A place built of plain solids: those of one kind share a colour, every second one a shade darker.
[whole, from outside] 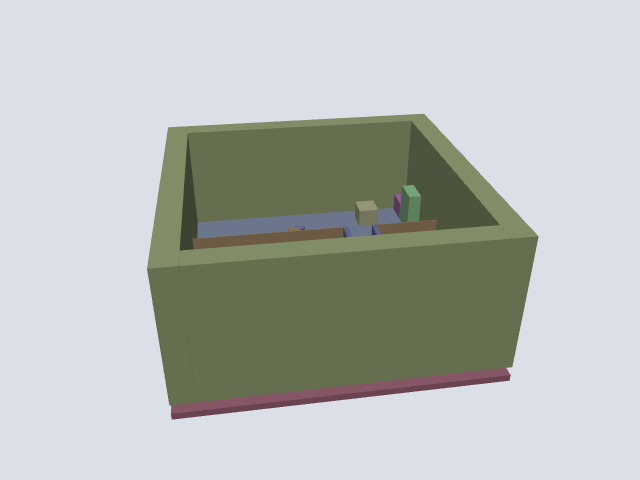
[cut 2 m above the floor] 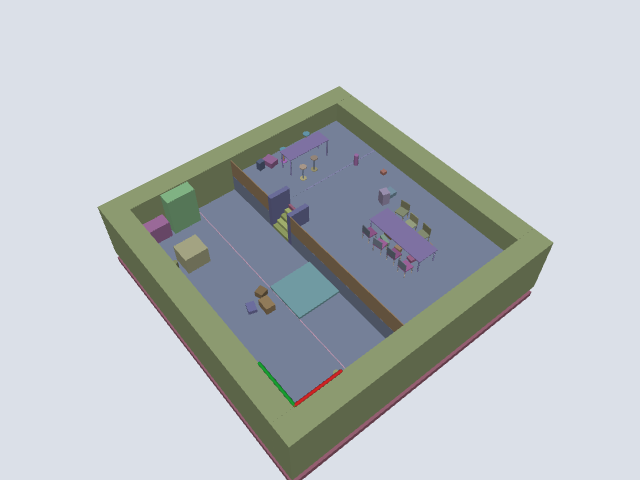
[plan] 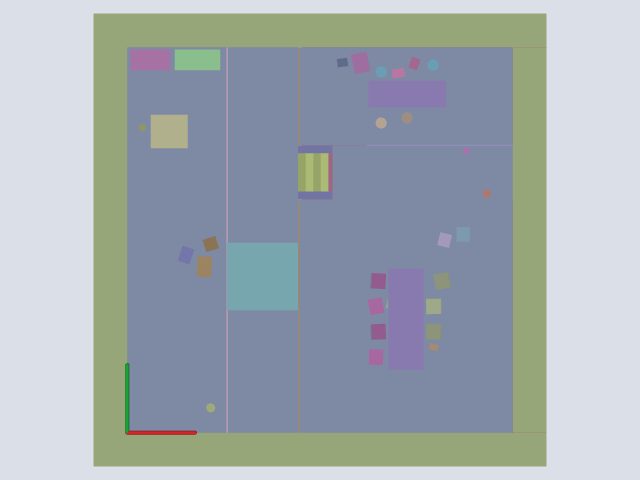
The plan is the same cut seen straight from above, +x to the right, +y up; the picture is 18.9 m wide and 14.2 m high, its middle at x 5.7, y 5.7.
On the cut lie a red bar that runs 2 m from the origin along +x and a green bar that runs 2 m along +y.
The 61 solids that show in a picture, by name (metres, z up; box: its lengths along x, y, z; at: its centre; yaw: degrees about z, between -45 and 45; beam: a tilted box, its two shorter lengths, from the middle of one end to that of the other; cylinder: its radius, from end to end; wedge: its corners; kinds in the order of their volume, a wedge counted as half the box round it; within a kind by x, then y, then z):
{
 "wall_1": {"box": [1.0, 11.4, 6.0], "at": [-0.5, 5.7, 2.0]},
 "wall_2": {"box": [13.4, 1.0, 6.0], "at": [5.7, -0.5, 2.0]},
 "wall_3": {"box": [13.4, 1.0, 6.0], "at": [5.7, 11.9, 2.0]},
 "wall_4": {"box": [1.0, 11.4, 6.0], "at": [11.9, 5.7, 2.0]},
 "floor_1": {"box": [2.95, 11.4, 1.0], "at": [1.48, 5.7, -0.5]},
 "floor_2": {"box": [2.1, 11.4, 1.0], "at": [4.0, 5.7, -0.5]},
 "floor_3": {"box": [6.35, 6.9, 1.0], "at": [8.22, 3.45, 0.41]},
 "floor_4": {"box": [6.35, 2.9, 1.0], "at": [8.22, 9.95, 0.41]},
 "floor_5": {"box": [5.33, 1.6, 1.0], "at": [8.73, 7.7, 0.41]},
 "floor_base_1": {"box": [13.4, 13.4, 0.3], "at": [5.7, 5.7, -1.57]},
 "tall_1": {"box": [1.35, 0.62, 2.0], "at": [2.08, 11.03, 1.0]},
 "island_1": {"box": [1.1, 1.0, 0.9], "at": [1.24, 8.91, 0.45]},
 "flank_1": {"box": [1.02, 0.24, 1.95], "at": [5.56, 7.02, 0.89]},
 "flank_2": {"box": [1.02, 0.24, 1.95], "at": [5.56, 8.38, 0.89]},
 "step_hump_1": {"box": [2.1, 2.0, 0.17], "at": [4.0, 4.62, 0.04]},
 "counter_1": {"box": [1.18, 0.62, 0.89], "at": [0.68, 11.03, 0.45]},
 "step_1": {"box": [0.23, 1.13, 0.23], "at": [5.16, 7.7, 0.07]},
 "step_2": {"box": [0.23, 1.13, 0.41], "at": [5.39, 7.7, 0.16]},
 "step_3": {"box": [0.23, 1.13, 0.6], "at": [5.61, 7.7, 0.25]},
 "step_4": {"box": [0.23, 1.13, 0.78], "at": [5.83, 7.7, 0.34]},
 "rail_rim_1": {"box": [0.04, 6.9, 0.95], "at": [5.07, 3.45, 1.39]},
 "rail_rim_2": {"box": [0.04, 2.9, 0.95], "at": [5.07, 9.95, 1.39]},
 "top_1": {"box": [1.05, 3.0, 0.038], "at": [8.24, 3.36, 1.62]},
 "top_2": {"box": [2.3, 0.8, 0.032], "at": [8.28, 10.02, 1.9]},
 "carton_1": {"box": [0.43, 0.61, 0.39], "at": [2.28, 4.91, 0.2], "yaw": -2.3},
 "carton_2": {"box": [0.4, 0.38, 0.31], "at": [2.47, 5.58, 0.15], "yaw": 17.3},
 "floor_hda_1": {"box": [0.12, 1.13, 0.96], "at": [6.01, 7.7, 0.43]},
 "bin_1": {"box": [0.36, 0.4, 0.68], "at": [9.39, 5.7, 1.25], "yaw": -14.0},
 "crate_1": {"box": [0.47, 0.59, 0.29], "at": [6.9, 10.94, 1.06], "yaw": 11.9},
 "parcel_1": {"box": [0.37, 0.27, 0.17], "at": [8.02, 10.63, 1.0], "yaw": 8.6},
 "parcel_2": {"box": [0.39, 0.3, 0.2], "at": [8.08, 2.52, 0.96], "yaw": -9.1},
 "parcel_3": {"box": [0.27, 0.34, 0.19], "at": [8.5, 10.92, 0.96], "yaw": -19.4},
 "chairb_seat_1": {"box": [0.45, 0.46, 0.05], "at": [7.34, 2.24, 1.33], "yaw": -2.3},
 "chairb_seat_2": {"box": [0.45, 0.46, 0.05], "at": [7.34, 3.74, 1.33], "yaw": 9.6},
 "chairb_seat_3": {"box": [0.45, 0.46, 0.05], "at": [7.42, 2.99, 1.33], "yaw": 2.2},
 "chairb_seat_4": {"box": [0.45, 0.46, 0.05], "at": [7.42, 4.49, 1.33], "yaw": -2.9},
 "step_stool_1": {"box": [0.4, 0.44, 0.22], "at": [9.93, 5.87, 1.02], "yaw": -0.6},
 "backpack_1": {"box": [0.31, 0.25, 0.47], "at": [6.37, 10.95, 1.15], "yaw": 8.5},
 "cable_reel_1": {"cylinder": 0.12, "from": [0.45, 9.03, 0.0], "to": [0.45, 9.03, 0.4]},
 "cable_reel_2": {"cylinder": 0.14, "from": [2.47, 0.73, 0.0], "to": [2.47, 0.73, 0.31]},
 "tray_stack_1": {"box": [0.37, 0.47, 0.19], "at": [1.74, 5.25, 0.1], "yaw": -18.2},
 "chaira_seat_1": {"box": [0.45, 0.46, 0.05], "at": [9.06, 2.99, 1.33], "yaw": -2.9},
 "chaira_seat_2": {"box": [0.45, 0.46, 0.05], "at": [9.06, 3.74, 1.33], "yaw": 0.3},
 "chaira_seat_3": {"box": [0.45, 0.46, 0.05], "at": [9.31, 4.49, 1.33], "yaw": 9.8},
 "low_stripE_1": {"box": [0.04, 11.4, 0.06], "at": [2.95, 5.7, -0.02]},
 "toolbox_1": {"box": [0.19, 0.53, 0.23], "at": [7.8, 3.92, 1.02], "yaw": -15.7},
 "chairb_back_1": {"box": [0.03, 0.46, 0.4], "at": [7.13, 2.25, 1.56], "yaw": -2.3},
 "chairb_back_2": {"box": [0.03, 0.46, 0.4], "at": [7.14, 3.7, 1.56], "yaw": 9.6},
 "chairb_back_3": {"box": [0.03, 0.46, 0.4], "at": [7.21, 2.98, 1.56], "yaw": 2.2},
 "chairb_back_4": {"box": [0.03, 0.46, 0.4], "at": [7.21, 4.5, 1.56], "yaw": -2.9},
 "edge_umbrella_stand_1": {"cylinder": 0.1, "from": [10.03, 8.34, 0.91], "to": [10.03, 8.34, 1.5]},
 "chaira_back_1": {"box": [0.03, 0.46, 0.4], "at": [9.27, 2.98, 1.56], "yaw": -2.9},
 "chaira_back_2": {"box": [0.03, 0.46, 0.4], "at": [9.27, 3.74, 1.56], "yaw": 0.3},
 "chaira_back_3": {"box": [0.03, 0.46, 0.4], "at": [9.52, 4.52, 1.56], "yaw": 9.8},
 "edge_parcel_1": {"box": [0.23, 0.23, 0.2], "at": [10.64, 7.07, 0.96]},
 "low_stripS_1": {"box": [4.31, 0.04, 0.06], "at": [9.24, 8.5, 0.89]},
 "stoola_seat_1": {"cylinder": 0.17, "from": [7.51, 9.16, 1.61], "to": [7.51, 9.16, 1.66]},
 "stoola_seat_2": {"cylinder": 0.17, "from": [8.28, 9.31, 1.61], "to": [8.28, 9.31, 1.66]},
 "stoolb_seat_1": {"cylinder": 0.17, "from": [7.51, 10.67, 1.61], "to": [7.51, 10.67, 1.66]},
 "stoolb_seat_2": {"cylinder": 0.17, "from": [9.04, 10.87, 1.61], "to": [9.04, 10.87, 1.66]},
 "book_pile_1": {"box": [0.27, 0.19, 0.16], "at": [9.07, 2.53, 0.99], "yaw": -13.9}
}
